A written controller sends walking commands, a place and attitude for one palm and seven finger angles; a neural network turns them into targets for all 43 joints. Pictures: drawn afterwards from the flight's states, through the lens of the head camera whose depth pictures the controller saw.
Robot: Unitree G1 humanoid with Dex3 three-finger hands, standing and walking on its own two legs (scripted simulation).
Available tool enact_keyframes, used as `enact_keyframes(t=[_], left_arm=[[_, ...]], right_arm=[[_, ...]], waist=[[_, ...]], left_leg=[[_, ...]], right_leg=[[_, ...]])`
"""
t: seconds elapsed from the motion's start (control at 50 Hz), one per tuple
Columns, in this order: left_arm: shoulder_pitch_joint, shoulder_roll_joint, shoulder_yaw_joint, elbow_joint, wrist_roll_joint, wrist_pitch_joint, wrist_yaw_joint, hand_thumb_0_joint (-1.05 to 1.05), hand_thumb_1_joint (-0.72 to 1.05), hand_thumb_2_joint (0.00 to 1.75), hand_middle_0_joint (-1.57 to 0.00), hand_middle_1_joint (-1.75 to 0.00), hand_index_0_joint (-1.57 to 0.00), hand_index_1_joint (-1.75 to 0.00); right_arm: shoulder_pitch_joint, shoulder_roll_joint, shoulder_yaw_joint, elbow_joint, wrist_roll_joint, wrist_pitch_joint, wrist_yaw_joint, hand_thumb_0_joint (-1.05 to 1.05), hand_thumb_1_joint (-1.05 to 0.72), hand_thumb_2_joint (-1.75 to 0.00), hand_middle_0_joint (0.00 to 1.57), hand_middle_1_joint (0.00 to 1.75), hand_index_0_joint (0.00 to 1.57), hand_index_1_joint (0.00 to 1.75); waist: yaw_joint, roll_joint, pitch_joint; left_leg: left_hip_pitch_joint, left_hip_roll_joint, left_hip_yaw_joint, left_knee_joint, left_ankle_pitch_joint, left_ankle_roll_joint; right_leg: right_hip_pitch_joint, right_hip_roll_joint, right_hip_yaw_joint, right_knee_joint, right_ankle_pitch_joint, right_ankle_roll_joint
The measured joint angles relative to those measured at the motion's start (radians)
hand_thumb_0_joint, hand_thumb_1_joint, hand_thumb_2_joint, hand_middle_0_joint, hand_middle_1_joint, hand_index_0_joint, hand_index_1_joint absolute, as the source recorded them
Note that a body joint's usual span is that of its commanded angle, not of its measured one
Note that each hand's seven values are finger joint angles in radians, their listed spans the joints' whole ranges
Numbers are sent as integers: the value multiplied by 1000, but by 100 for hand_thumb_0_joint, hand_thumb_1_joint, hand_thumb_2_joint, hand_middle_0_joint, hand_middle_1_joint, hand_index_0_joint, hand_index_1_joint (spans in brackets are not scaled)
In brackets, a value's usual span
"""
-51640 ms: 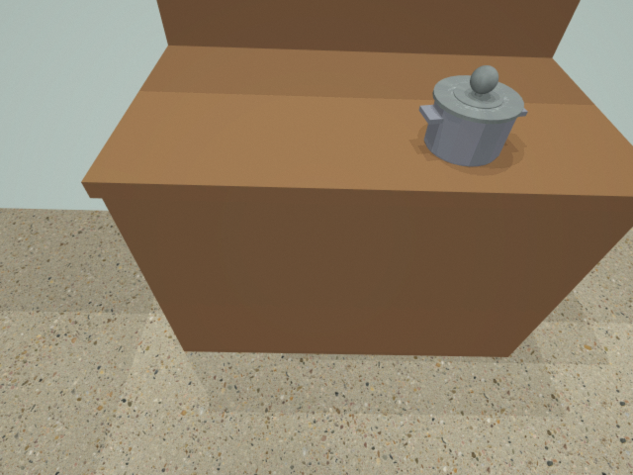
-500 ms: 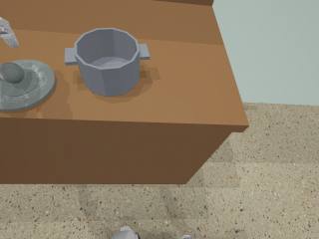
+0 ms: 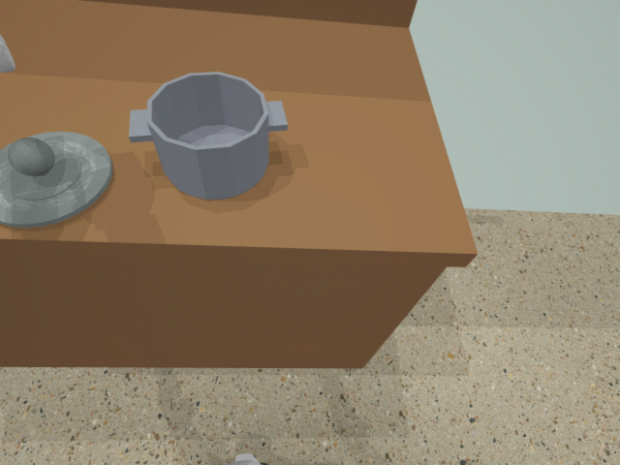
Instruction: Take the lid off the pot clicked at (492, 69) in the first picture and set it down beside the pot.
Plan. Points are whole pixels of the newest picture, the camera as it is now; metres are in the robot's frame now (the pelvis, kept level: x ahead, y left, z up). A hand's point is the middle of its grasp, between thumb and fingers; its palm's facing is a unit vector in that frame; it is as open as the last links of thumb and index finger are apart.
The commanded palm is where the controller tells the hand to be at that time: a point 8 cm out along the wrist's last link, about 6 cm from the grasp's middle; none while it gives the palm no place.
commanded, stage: raise the empty hand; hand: left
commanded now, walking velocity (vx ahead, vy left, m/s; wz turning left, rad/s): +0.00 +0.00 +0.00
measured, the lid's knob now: (32, 156) +0.51 +0.34 +0.08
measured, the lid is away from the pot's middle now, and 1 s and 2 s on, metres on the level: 0.23 0.23 0.23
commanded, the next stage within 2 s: draw the hand back to the body in 0.32 s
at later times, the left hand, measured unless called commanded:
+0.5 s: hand out of the picture +0.49 +0.34 +0.23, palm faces -0.29 -0.13 -0.95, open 11.0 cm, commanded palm +0.49 +0.33 +0.29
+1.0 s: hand out of the picture +0.46 +0.29 +0.24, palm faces +0.13 -0.58 -0.80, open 11.0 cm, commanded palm +0.40 +0.31 +0.28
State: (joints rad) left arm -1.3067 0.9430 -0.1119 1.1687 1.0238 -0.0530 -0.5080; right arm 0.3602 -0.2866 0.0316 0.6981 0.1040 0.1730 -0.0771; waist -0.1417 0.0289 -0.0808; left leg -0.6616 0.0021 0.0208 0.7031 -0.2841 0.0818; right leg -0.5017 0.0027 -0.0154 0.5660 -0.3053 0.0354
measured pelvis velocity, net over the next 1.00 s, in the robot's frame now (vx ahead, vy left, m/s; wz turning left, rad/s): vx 0.01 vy -0.03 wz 0.02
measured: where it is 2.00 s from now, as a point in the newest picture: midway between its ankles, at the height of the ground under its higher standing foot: outside the picture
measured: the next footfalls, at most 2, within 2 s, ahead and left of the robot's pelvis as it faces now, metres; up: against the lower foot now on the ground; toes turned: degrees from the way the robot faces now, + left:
none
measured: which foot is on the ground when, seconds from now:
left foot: down 0.00-1.00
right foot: down 0.00-1.00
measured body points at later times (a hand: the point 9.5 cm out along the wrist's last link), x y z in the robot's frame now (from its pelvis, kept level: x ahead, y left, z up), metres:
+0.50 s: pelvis +0.01 -0.01 +0.01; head +0.09 +0.00 +0.45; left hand +0.50 +0.34 +0.28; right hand +0.02 -0.29 -0.11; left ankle +0.03 +0.06 -0.72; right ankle -0.02 -0.17 -0.72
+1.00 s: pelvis +0.01 -0.03 +0.01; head +0.07 -0.03 +0.46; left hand +0.44 +0.32 +0.28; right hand +0.12 -0.28 -0.10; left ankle +0.03 +0.06 -0.72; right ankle -0.02 -0.17 -0.72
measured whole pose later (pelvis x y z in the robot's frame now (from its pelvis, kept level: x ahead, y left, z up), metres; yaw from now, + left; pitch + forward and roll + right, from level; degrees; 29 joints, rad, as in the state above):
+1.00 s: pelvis +0.01 -0.03 +0.01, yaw +1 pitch +7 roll -2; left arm -0.95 0.81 0.17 0.81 0.42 -0.04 -0.30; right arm 0.27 -0.28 0.03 0.56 0.10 0.18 -0.05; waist -0.04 0.04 -0.01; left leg -0.46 0.00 0.01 0.58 -0.25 0.04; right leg -0.32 0.00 -0.02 0.49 -0.30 0.01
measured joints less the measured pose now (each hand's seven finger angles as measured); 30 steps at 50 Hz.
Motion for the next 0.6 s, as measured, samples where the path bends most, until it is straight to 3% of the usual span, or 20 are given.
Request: enact_keyframes(t=[0.42,0.6], left_arm=[[-58,28,-12,8,10,54,-28,0,-3,69,-38,-83,-38,-83],[36,35,64,-71,-3,40,-23,0,-3,69,-38,-83,-38,-83]], right_arm=[[-9,-3,0,6,4,4,16,0,-90,-90,20,30,20,30],[-20,-2,-8,-23,3,35,28,0,-91,-90,20,30,20,30]], waist=[[2,4,8],[4,9,9]], left_leg=[[41,0,-3,-46,8,-14],[59,3,1,-55,7,-22]], right_leg=[[36,1,-1,-36,3,1],[45,3,3,-32,-4,-3]])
